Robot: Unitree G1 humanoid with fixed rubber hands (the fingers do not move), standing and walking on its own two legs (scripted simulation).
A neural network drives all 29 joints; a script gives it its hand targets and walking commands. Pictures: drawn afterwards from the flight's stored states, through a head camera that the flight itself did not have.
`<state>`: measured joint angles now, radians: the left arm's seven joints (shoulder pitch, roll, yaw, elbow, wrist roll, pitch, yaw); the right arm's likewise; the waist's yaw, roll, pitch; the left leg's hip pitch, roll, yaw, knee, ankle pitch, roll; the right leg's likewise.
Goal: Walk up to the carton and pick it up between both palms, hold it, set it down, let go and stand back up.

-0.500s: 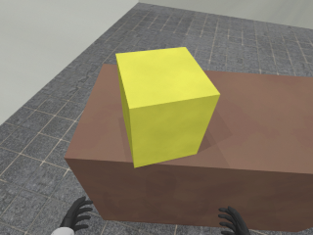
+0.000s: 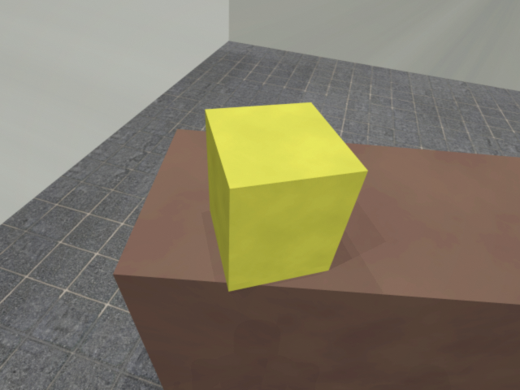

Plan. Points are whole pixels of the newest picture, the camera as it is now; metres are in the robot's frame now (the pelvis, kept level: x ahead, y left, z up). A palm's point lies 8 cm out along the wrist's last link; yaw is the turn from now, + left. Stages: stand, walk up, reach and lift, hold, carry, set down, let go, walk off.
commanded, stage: stand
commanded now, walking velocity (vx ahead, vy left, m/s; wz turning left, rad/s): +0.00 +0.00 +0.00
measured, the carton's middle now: (270, 194) +0.44 -0.01 +0.08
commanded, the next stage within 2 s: none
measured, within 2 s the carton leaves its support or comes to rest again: neither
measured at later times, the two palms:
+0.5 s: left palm out of the picture -0.05 +0.26 -0.14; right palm out of the picture -0.04 -0.22 -0.13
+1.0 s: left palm out of the picture -0.05 +0.24 -0.14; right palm out of the picture -0.04 -0.22 -0.13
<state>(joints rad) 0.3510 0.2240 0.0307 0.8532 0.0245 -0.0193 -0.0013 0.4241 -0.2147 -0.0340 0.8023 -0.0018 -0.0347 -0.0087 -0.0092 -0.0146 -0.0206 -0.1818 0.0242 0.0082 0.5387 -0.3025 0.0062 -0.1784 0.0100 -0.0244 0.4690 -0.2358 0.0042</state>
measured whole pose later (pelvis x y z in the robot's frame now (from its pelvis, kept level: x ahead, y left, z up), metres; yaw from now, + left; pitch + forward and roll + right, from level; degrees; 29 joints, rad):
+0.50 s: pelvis -0.03 +0.02 +0.00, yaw +0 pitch -3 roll -1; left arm 0.40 0.20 0.01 1.02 0.02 -0.01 0.01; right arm 0.44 -0.19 -0.02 0.88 0.01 -0.02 -0.02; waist 0.00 -0.01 -0.02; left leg -0.22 -0.03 0.03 0.51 -0.24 0.04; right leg -0.23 -0.04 0.00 0.47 -0.18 0.04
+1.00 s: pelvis -0.03 +0.01 +0.00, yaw -1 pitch -2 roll +0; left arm 0.38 0.17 0.01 1.06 0.01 -0.01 0.03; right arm 0.41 -0.18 -0.02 0.95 0.00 -0.01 -0.03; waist 0.00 0.00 -0.01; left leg -0.23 -0.01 0.03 0.51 -0.24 0.03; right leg -0.26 -0.02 0.00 0.48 -0.20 0.03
